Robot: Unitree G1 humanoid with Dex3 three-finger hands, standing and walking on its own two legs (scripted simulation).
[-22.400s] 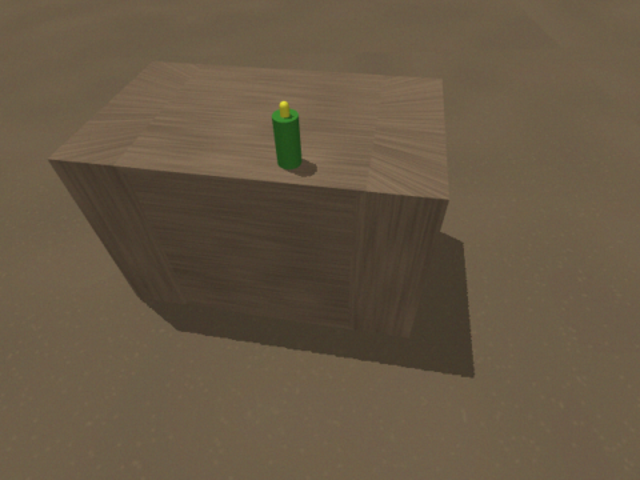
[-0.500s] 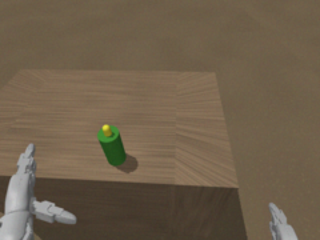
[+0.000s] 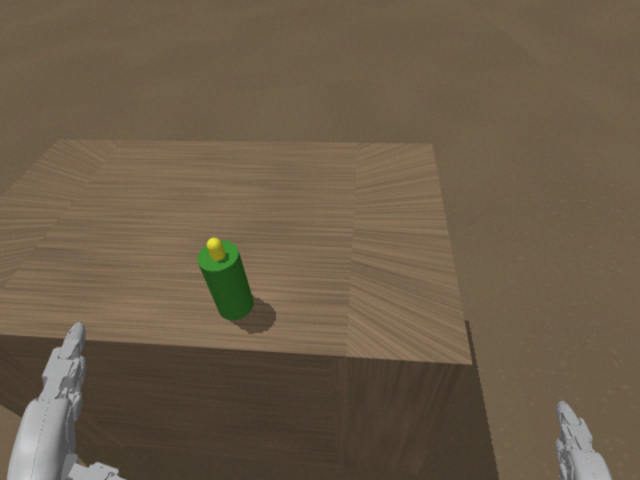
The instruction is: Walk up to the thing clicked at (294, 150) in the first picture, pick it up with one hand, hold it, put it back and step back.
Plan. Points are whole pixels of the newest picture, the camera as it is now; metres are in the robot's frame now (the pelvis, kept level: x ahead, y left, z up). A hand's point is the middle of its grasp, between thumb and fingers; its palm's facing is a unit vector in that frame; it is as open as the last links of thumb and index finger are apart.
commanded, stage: sink last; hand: left
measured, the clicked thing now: (225, 275) +0.43 +0.19 -0.01
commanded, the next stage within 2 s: home in 0.04 s
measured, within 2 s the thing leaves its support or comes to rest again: neither
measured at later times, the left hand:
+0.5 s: hand (160, 474) +0.16 +0.22 -0.03, palm faces +0.17 -0.95 -0.27, open 17.4 cm
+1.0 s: hand (194, 458) +0.19 +0.19 -0.07, palm faces +0.09 -0.96 -0.25, open 17.6 cm
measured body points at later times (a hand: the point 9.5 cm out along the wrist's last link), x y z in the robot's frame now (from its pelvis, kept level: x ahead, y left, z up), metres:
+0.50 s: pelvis +0.00 +0.01 +0.00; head +0.02 +0.01 +0.45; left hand +0.15 +0.26 -0.01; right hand +0.17 -0.20 -0.06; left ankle -0.01 +0.14 -0.71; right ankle +0.04 -0.12 -0.71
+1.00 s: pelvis +0.01 +0.02 -0.01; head +0.04 +0.02 +0.44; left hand +0.18 +0.24 -0.05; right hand +0.16 -0.23 -0.09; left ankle -0.01 +0.14 -0.71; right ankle +0.04 -0.12 -0.71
